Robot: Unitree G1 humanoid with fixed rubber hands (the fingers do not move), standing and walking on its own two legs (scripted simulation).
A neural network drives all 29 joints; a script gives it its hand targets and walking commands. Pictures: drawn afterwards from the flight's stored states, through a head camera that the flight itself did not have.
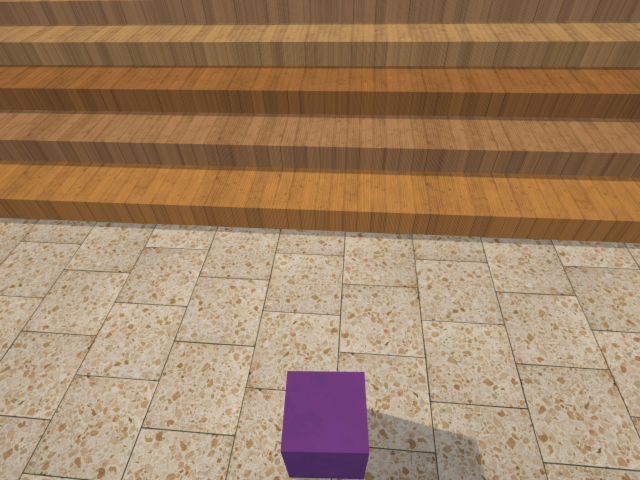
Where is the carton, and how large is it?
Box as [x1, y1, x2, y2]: [280, 371, 368, 478]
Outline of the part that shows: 287,371 280,451 289,476 363,478 368,456 364,372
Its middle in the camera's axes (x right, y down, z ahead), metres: +0.02 +0.52 +1.07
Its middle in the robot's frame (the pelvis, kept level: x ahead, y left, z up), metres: +0.42 +0.04 -0.66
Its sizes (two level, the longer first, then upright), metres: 0.210 0.200 0.250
